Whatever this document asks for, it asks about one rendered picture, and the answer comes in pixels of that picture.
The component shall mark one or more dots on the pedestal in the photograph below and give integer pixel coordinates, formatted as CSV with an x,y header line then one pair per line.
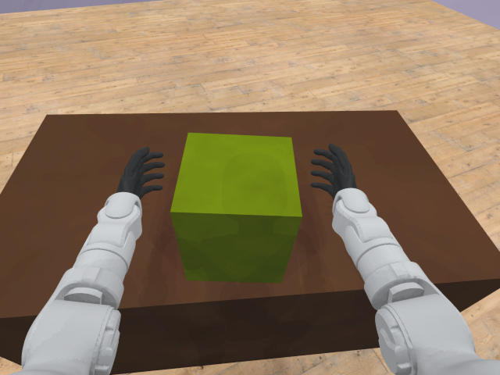
x,y
74,163

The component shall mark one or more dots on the right robot hand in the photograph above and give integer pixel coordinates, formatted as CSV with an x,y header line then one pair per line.
x,y
341,177

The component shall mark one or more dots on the carton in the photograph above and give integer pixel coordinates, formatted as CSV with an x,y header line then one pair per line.
x,y
236,208

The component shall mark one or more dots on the left robot hand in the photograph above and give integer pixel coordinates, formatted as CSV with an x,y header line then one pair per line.
x,y
133,179

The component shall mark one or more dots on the right robot forearm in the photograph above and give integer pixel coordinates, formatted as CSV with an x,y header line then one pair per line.
x,y
388,274

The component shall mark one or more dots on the right robot upper arm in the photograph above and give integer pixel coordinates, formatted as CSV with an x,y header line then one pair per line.
x,y
426,336

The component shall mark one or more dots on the left robot upper arm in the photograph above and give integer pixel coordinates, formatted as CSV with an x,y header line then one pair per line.
x,y
74,338

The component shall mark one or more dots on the left robot forearm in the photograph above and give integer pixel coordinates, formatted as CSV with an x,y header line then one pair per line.
x,y
98,273

